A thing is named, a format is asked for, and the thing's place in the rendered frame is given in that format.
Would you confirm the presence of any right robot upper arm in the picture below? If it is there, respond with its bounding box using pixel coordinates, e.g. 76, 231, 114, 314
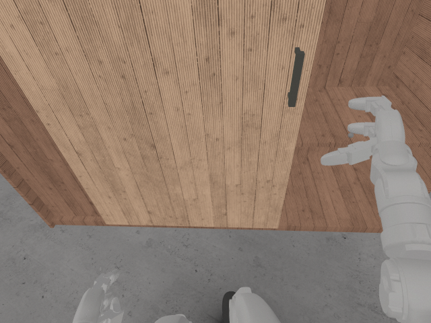
379, 257, 431, 323

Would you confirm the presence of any handle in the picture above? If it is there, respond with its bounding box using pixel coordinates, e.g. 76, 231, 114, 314
288, 47, 305, 107

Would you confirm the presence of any robot right foot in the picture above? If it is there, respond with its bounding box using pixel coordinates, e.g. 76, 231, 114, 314
222, 291, 236, 323

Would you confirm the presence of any right robot forearm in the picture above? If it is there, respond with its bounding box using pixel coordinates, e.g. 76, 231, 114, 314
370, 141, 431, 260

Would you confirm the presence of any wardrobe door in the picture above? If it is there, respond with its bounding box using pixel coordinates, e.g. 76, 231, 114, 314
0, 0, 327, 229
0, 56, 101, 217

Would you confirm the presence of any robot left hand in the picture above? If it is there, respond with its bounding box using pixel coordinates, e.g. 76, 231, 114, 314
73, 269, 124, 323

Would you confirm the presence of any robot right thigh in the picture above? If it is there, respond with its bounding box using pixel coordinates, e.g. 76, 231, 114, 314
229, 293, 281, 323

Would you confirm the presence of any robot right hand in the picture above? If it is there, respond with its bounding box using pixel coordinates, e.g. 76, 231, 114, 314
321, 96, 405, 166

